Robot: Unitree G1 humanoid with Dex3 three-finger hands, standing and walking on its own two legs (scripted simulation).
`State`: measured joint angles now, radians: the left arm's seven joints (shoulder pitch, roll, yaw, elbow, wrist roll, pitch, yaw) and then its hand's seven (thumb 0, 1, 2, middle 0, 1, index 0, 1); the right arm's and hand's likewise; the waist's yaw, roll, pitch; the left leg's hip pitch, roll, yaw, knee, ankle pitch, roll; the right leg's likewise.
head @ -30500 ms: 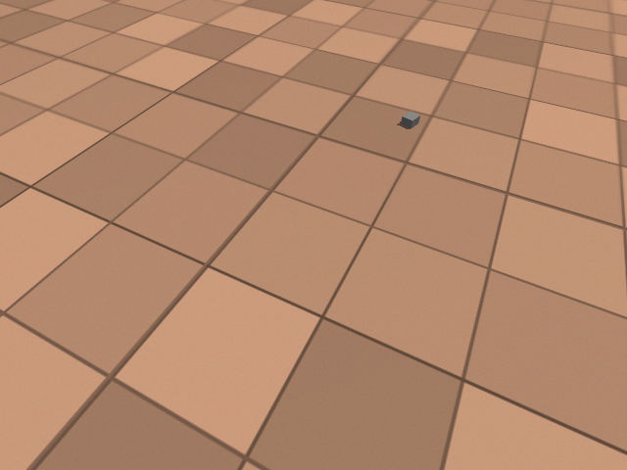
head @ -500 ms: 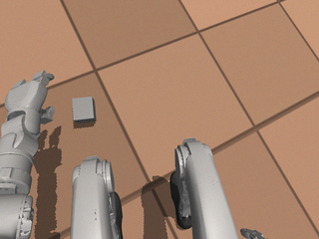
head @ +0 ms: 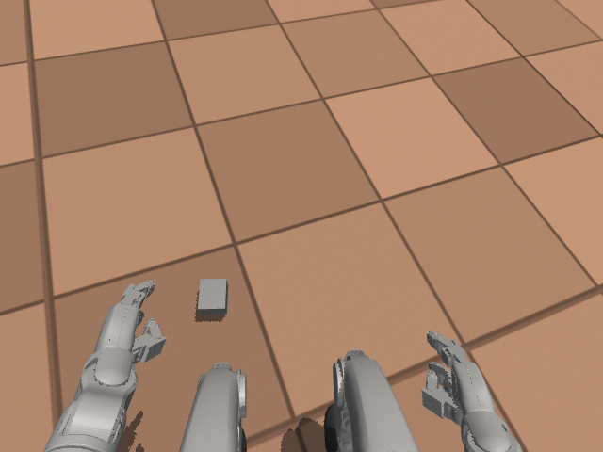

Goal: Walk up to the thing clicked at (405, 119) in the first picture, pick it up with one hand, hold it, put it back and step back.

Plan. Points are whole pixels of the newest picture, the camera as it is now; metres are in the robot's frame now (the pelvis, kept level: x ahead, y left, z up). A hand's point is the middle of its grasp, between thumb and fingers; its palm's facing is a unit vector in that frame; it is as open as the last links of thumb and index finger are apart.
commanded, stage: home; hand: left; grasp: from above
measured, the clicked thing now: (213, 296) +0.52 +0.17 -0.55
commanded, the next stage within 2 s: none
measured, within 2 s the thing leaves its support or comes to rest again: neither
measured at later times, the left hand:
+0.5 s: hand (102, 374) +0.23 +0.18 +0.09, palm faces +0.08 -0.97 -0.22, open 7.4 cm
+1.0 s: hand (95, 373) +0.23 +0.18 +0.09, palm faces +0.06 -0.98 -0.20, open 7.4 cm
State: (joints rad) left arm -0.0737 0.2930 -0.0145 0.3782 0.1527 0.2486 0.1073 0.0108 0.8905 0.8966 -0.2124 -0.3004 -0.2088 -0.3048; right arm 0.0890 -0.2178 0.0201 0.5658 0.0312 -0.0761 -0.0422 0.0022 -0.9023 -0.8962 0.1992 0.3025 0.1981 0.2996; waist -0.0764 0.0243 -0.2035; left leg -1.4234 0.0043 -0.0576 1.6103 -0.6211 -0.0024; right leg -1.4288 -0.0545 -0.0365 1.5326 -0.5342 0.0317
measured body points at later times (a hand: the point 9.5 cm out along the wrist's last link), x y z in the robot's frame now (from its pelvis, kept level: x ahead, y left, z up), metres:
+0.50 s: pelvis +0.06 +0.00 +0.13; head +0.07 +0.00 +0.58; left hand +0.22 +0.23 +0.10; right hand +0.20 -0.25 +0.06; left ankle +0.06 +0.12 -0.55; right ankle +0.09 -0.14 -0.55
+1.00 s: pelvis +0.07 +0.00 +0.14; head +0.08 +0.01 +0.59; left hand +0.22 +0.23 +0.11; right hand +0.23 -0.24 +0.07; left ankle +0.06 +0.12 -0.55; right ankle +0.09 -0.14 -0.55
